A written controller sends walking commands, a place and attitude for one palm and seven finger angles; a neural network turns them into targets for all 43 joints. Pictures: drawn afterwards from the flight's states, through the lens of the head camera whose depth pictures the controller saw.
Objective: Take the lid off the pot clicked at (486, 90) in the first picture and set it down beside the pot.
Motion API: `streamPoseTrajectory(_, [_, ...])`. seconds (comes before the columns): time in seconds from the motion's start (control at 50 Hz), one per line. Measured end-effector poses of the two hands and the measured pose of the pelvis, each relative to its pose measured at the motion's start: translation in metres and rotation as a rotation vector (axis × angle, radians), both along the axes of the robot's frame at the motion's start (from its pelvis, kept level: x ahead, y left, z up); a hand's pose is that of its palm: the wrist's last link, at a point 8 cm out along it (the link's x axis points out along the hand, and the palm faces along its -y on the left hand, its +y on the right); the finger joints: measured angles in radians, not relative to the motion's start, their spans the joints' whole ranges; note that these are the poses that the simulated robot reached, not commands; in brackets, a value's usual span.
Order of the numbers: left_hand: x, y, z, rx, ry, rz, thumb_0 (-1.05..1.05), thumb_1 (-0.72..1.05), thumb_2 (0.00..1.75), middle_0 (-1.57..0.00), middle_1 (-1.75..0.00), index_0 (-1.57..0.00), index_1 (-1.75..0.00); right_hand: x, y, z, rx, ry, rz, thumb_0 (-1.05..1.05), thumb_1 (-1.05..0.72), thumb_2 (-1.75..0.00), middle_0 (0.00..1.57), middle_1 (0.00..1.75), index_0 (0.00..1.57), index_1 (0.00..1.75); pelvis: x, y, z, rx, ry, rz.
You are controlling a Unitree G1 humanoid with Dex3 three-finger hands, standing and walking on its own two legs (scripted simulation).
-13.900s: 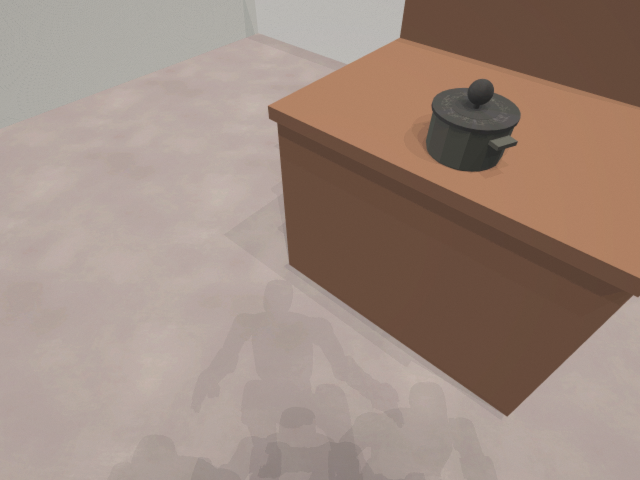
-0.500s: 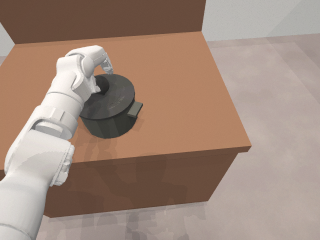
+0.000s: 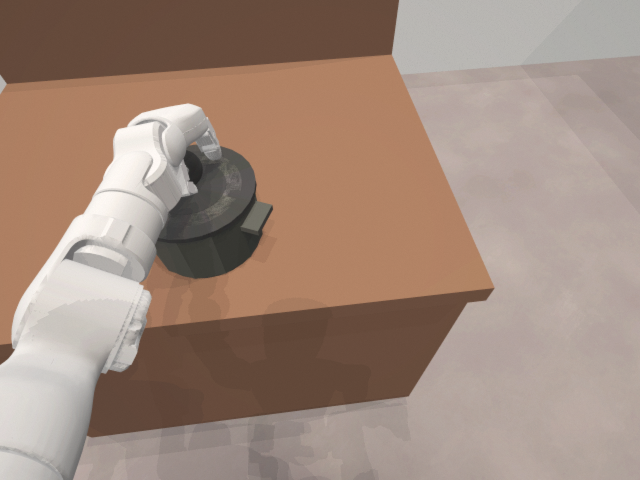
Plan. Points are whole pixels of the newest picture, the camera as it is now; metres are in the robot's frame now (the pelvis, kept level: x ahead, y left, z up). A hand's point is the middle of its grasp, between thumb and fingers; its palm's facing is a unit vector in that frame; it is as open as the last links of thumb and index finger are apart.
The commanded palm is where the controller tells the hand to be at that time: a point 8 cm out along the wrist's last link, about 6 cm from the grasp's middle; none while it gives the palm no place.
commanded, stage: close the fingers and squeeze the knob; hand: left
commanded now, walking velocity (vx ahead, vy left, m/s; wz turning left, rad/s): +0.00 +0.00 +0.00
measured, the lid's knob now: (182, 169) +0.51 +0.17 +0.10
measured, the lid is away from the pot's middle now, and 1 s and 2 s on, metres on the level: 0.00 0.00 0.01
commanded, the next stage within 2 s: lift the lid straight up in 1.56 s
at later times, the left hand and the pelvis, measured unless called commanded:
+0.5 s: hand (184, 169) +0.48 +0.15 +0.12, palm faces -0.37 -0.13 -0.92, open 9.5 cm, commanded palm +0.49 +0.16 +0.19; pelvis +0.00 +0.00 +0.00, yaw +0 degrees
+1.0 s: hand (177, 170) +0.48 +0.16 +0.12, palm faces -0.37 -0.14 -0.92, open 7.8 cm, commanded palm +0.49 +0.17 +0.19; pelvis +0.00 +0.00 +0.00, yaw +0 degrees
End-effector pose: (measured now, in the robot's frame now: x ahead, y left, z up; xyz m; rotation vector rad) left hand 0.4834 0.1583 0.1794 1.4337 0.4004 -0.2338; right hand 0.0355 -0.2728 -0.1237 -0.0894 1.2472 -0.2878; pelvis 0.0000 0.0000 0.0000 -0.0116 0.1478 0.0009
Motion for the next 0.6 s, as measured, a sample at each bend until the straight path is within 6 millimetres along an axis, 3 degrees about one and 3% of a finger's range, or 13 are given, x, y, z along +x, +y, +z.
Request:
streamPoseTrajectory(0.14, [0.005,-0.003,0.0,-0.008,-0.016,-0.006,0.0,-0.32,1.49,-0.83,-0.1,-0.83,-0.1,-0.01,-0.002,0.0,-0.001,0.02,-0.02,0.01,-0.91,-0.9,0.2,0.3,0.2,0.29,0.002,0.0,0.0,0.0,0.004,-0.006])
streamPoseTrajectory(0.36, [0.001,-0.003,0.001,0.0,-0.02,-0.009,0.0,-0.1,1.09,-0.57,-0.65,-0.57,-0.65,-0.001,0.001,-0.002,0.016,-0.004,-0.015,0.01,-0.91,-0.9,0.2,0.3,0.2,0.29,0.003,-0.001,0.0,0.001,0.0,-0.005])
streamPoseTrajectory(0.6, [-0.003,0.002,0.002,-0.001,-0.018,0.003,0.0,0.05,0.98,-0.53,-0.9,-0.54,-0.91,0.013,0.002,0.0,0.013,-0.044,0.002,0.01,-0.91,-0.9,0.2,0.3,0.2,0.29,0.0,-0.001,0.0,0.001,-0.006,-0.002])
